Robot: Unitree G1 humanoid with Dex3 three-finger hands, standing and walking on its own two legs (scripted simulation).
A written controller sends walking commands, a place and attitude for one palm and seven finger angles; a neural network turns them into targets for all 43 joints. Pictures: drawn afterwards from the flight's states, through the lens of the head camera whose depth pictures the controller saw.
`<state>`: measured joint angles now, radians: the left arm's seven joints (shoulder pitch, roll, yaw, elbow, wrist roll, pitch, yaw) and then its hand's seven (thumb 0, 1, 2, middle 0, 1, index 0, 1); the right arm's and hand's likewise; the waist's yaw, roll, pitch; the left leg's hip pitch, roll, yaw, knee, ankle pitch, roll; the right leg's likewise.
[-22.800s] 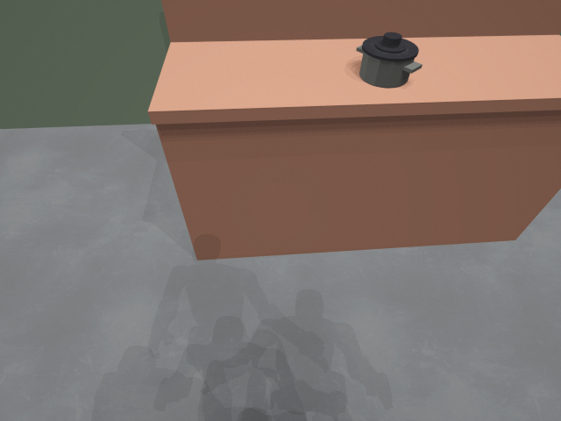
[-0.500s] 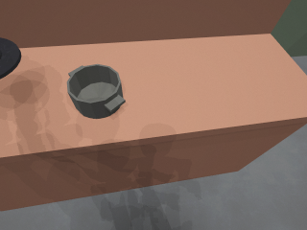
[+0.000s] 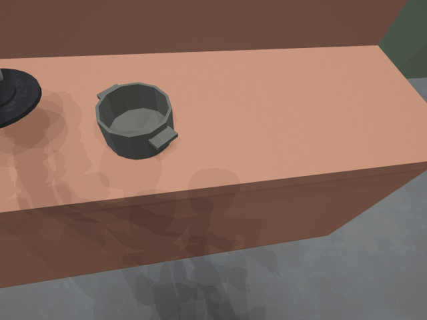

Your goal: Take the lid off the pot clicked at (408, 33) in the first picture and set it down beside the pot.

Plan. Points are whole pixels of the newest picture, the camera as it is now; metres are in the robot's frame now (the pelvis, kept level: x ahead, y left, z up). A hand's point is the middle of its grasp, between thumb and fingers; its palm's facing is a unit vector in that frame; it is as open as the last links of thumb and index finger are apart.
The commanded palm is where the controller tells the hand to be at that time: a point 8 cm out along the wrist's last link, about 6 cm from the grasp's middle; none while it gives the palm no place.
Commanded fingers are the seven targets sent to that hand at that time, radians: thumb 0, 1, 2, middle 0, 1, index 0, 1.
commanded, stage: lower the lid onto the table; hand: left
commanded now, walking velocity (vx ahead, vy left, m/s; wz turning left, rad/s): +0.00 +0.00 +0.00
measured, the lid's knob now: out of the picture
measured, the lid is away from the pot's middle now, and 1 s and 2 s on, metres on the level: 0.23 0.22 0.23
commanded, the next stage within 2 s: open the fingers wide in 1.82 s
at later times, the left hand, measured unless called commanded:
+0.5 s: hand out of the picture +0.45 +0.37 +0.14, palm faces -0.43 -0.16 -0.89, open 8.4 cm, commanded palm +0.50 +0.36 +0.21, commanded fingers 0.00 0.56 1.03 -0.94 -1.13 -0.78 -1.06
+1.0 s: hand out of the picture +0.47 +0.36 +0.11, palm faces -0.45 -0.17 -0.88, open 8.4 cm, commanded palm +0.51 +0.36 +0.18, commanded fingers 0.00 0.56 1.03 -0.94 -1.13 -0.78 -1.06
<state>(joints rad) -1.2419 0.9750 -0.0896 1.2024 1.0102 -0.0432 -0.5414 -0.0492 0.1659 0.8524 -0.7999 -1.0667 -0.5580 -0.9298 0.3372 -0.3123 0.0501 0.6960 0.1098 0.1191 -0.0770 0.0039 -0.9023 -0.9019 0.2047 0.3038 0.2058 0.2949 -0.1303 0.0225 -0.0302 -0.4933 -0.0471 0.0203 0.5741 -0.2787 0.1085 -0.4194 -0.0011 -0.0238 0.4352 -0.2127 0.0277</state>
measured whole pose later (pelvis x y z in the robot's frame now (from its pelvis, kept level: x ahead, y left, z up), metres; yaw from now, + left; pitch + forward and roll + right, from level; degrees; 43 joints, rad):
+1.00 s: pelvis +0.00 +0.01 -0.01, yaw -1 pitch +15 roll -5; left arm -1.20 0.95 -0.05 1.28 1.03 -0.09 -0.45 -0.05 0.17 0.85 -0.80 -1.07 -0.55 -0.93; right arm 0.38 -0.29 0.05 0.71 0.10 0.13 -0.10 0.00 -0.90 -0.90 0.21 0.30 0.21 0.30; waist -0.16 0.02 -0.07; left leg -0.63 -0.04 0.03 0.70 -0.33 0.12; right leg -0.56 0.01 -0.01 0.55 -0.26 0.03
